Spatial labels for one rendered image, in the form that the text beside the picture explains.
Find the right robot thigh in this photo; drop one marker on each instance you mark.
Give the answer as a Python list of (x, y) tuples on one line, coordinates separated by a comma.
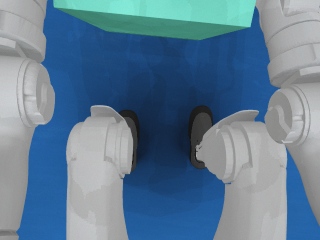
[(255, 203)]

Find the robot right upper arm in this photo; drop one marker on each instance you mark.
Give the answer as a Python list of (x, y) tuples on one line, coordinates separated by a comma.
[(293, 119)]

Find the robot thigh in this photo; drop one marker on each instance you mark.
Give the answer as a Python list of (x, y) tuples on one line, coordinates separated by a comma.
[(94, 204), (255, 203)]

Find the robot left forearm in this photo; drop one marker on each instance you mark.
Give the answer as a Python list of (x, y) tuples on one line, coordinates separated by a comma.
[(21, 29)]

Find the left robot thigh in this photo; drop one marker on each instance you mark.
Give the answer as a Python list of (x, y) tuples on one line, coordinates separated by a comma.
[(94, 204)]

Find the carton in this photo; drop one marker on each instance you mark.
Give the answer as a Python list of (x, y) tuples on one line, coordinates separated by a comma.
[(179, 19)]

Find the robot left upper arm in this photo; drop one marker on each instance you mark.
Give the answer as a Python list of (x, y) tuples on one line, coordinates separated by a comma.
[(27, 99)]

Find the robot right forearm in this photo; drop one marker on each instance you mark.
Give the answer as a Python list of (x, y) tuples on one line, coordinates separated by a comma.
[(291, 30)]

